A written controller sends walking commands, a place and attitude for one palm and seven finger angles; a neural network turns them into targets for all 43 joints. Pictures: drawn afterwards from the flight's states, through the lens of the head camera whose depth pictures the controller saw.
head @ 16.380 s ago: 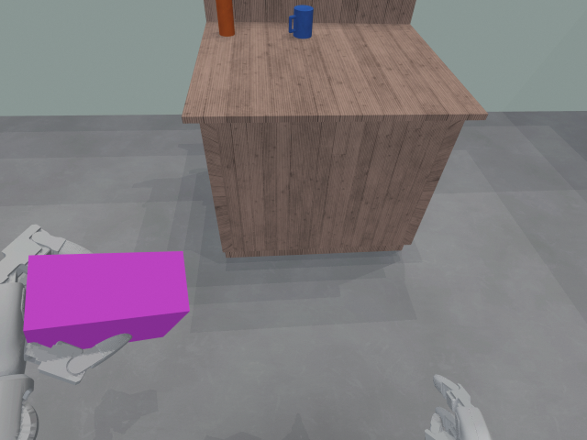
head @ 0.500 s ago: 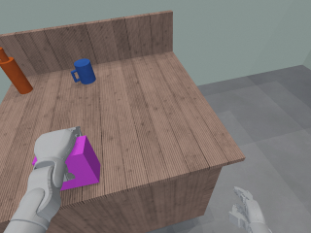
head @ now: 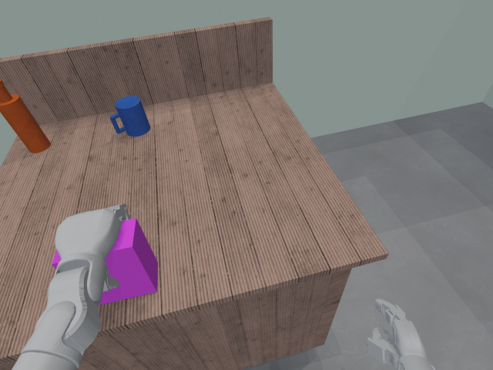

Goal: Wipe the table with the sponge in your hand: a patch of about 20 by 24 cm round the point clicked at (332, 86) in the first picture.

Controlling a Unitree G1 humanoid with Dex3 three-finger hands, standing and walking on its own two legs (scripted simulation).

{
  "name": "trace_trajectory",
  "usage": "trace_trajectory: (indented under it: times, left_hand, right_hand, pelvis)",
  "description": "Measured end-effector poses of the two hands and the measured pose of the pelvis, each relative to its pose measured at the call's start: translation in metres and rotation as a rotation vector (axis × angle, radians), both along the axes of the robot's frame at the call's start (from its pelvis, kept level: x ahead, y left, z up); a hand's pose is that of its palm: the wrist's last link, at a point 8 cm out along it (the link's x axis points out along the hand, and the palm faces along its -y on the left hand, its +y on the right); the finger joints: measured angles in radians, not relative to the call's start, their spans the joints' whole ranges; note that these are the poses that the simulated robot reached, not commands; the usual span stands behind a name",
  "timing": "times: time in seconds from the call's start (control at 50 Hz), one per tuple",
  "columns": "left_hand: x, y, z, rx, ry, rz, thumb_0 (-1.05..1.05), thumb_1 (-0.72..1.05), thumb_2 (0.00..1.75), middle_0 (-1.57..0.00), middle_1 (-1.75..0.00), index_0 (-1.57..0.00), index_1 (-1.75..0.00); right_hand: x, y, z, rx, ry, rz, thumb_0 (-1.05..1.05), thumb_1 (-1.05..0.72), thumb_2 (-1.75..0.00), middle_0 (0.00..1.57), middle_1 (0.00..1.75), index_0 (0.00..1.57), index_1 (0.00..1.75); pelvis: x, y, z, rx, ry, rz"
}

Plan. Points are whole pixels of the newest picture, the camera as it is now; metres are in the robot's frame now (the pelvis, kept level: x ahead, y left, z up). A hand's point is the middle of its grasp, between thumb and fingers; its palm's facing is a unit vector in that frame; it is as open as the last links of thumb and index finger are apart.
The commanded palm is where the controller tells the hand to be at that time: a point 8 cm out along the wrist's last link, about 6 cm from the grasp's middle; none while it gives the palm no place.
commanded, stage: wipe forward along the first lane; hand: left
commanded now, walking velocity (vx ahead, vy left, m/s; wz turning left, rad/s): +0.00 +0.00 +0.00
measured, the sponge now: (116, 271) +0.25 +0.29 +0.01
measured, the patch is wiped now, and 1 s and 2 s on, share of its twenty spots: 0.10 0.35 0.50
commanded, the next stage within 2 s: slide across to the middle lane in 1.50 s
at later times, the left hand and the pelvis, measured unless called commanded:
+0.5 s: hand (111, 226) +0.31 +0.31 +0.06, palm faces -0.06 -0.01 -1.00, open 10.6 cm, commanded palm +0.29 +0.30 +0.09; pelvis +0.00 -0.01 -0.01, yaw +0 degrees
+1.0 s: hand (111, 202) +0.36 +0.33 +0.06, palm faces -0.10 +0.01 -0.99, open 10.6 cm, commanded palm +0.35 +0.32 +0.09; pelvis -0.01 +0.00 -0.01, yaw +0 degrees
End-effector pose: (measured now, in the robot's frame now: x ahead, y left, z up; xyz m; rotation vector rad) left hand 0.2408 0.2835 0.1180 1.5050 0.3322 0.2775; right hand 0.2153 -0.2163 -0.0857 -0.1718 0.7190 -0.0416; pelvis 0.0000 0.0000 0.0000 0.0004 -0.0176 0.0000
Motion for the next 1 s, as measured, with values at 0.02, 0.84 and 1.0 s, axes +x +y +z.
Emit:
trace_trajectory:
  times: [0.02, 0.84, 1.0]
  left_hand:
    - [0.001, 0.0, 0.0, 0.001, 0.0, 0.001, -0.01, -0.53, 1.03, -0.66, -1.31, -0.69, -1.3]
    - [0.085, 0.029, 0.0, 0.06, 0.052, 0.014, 0.01, -0.54, 1.03, -0.67, -1.31, -0.7, -1.3]
    - [0.109, 0.04, 0.001, 0.061, 0.079, 0.016, 0.01, -0.54, 1.03, -0.67, -1.31, -0.7, -1.3]
  right_hand:
    - [0.001, 0.0, 0.0, -0.001, 0.002, 0.002, 0.01, -0.91, -0.9, 0.2, 0.3, 0.2, 0.29]
    - [-0.083, -0.037, -0.035, -0.05, 0.236, -0.144, 0.01, -0.91, -0.9, 0.2, 0.3, 0.2, 0.29]
    - [-0.098, -0.036, -0.038, -0.062, 0.28, -0.162, 0.01, -0.91, -0.9, 0.2, 0.3, 0.2, 0.29]
  pelvis:
    - [0.0, 0.0, 0.0, 0.0, 0.001, 0.002]
    - [-0.009, 0.0, -0.009, -0.007, 0.108, -0.002]
    - [-0.01, 0.002, -0.011, -0.012, 0.136, -0.002]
